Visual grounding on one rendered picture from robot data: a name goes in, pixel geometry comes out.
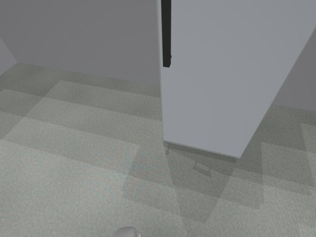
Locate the robot left thigh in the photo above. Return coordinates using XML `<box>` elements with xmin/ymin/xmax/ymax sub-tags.
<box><xmin>112</xmin><ymin>227</ymin><xmax>142</xmax><ymax>237</ymax></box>

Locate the handle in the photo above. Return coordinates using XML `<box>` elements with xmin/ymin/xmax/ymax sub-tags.
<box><xmin>161</xmin><ymin>0</ymin><xmax>171</xmax><ymax>68</ymax></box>

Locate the fridge door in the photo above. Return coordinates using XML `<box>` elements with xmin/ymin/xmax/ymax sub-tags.
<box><xmin>158</xmin><ymin>0</ymin><xmax>316</xmax><ymax>157</ymax></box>

